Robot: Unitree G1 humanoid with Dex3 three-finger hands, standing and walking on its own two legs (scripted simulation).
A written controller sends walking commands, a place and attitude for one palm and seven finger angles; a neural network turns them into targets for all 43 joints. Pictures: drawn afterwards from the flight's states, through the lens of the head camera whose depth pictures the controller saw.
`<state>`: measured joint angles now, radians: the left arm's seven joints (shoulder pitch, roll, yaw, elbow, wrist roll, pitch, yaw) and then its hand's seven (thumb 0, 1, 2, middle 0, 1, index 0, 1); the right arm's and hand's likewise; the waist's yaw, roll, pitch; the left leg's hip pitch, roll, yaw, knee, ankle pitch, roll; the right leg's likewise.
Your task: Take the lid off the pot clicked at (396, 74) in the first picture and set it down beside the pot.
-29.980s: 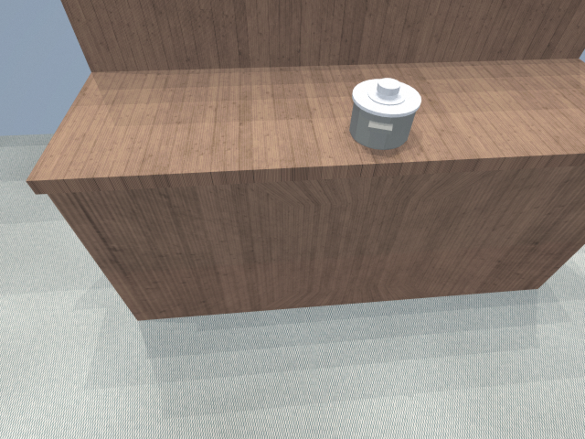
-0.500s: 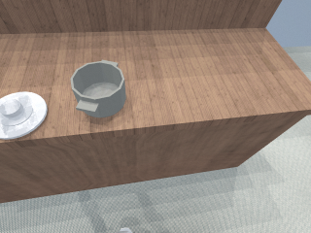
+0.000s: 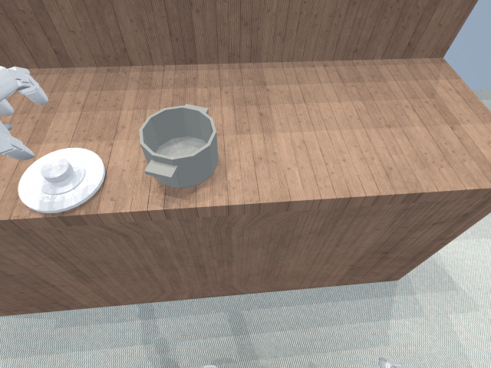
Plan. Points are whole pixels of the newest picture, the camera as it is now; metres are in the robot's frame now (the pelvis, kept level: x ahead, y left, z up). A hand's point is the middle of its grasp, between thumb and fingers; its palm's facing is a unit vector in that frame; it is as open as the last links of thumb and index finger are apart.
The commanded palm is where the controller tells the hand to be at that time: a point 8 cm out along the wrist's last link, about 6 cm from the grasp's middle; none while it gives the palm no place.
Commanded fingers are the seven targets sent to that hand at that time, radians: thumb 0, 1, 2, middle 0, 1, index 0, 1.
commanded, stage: draw the hand back to the body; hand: left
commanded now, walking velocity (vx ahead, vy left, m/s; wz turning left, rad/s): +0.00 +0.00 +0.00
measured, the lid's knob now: (57, 170) +0.47 +0.37 +0.01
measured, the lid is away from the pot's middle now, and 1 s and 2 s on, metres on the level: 0.24 0.24 0.24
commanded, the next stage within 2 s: step back with the hand held close in 1.74 s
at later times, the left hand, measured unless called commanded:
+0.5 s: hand (44, 115) +0.40 +0.26 +0.21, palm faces +0.50 -0.82 -0.26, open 9.9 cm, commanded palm +0.33 +0.30 +0.22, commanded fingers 0.00 0.49 0.79 -0.27 -0.55 -0.27 -0.55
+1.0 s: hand (60, 178) +0.31 +0.22 +0.19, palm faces +0.51 -0.82 -0.27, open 7.7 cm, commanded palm +0.25 +0.24 +0.20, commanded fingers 0.00 0.90 0.90 -0.20 -0.30 -0.20 -0.30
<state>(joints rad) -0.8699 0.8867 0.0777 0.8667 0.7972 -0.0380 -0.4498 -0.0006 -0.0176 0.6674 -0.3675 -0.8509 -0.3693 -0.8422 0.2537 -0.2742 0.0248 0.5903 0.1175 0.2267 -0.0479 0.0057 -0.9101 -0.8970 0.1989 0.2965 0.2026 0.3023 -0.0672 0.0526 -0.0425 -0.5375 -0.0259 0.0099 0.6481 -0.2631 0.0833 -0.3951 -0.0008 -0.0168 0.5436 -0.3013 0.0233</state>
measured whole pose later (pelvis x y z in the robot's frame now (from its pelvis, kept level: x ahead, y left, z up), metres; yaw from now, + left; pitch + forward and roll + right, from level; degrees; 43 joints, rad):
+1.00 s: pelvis +0.02 -0.08 +0.02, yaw -2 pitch -3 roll +0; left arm -0.03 0.40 0.41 0.09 -0.10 -0.07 0.08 0.01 0.81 0.88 -0.22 -0.35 -0.22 -0.34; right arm 0.15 -0.25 0.03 0.68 0.03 -0.06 -0.07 0.01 -0.91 -0.90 0.20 0.30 0.20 0.30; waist 0.05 0.06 0.02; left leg -0.11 0.04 0.02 0.37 -0.19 -0.02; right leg -0.01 0.07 0.00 0.32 -0.24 -0.06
